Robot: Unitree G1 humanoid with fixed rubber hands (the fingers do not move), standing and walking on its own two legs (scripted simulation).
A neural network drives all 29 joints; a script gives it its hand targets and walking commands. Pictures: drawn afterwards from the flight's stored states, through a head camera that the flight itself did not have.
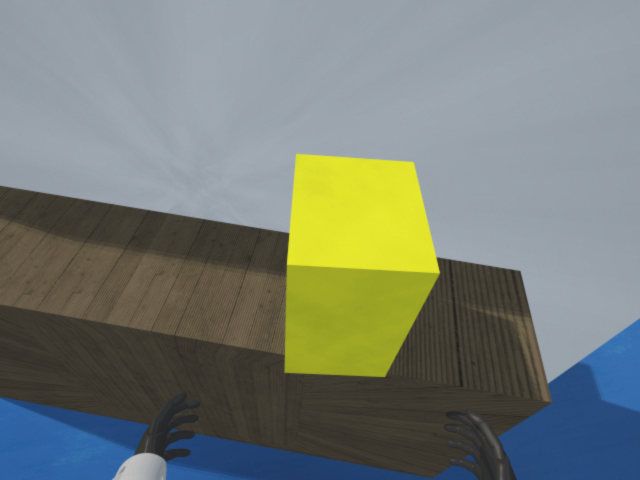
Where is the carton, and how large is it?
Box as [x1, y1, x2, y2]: [284, 154, 439, 376]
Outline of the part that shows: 296,154 287,257 284,372 384,376 439,273 413,162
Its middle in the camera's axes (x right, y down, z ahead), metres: +0.04 +0.06 +0.57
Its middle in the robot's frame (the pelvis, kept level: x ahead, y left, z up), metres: +0.38 -0.03 +0.01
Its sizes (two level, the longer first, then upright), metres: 0.187 0.161 0.285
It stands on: a pedestal, 0.64 m high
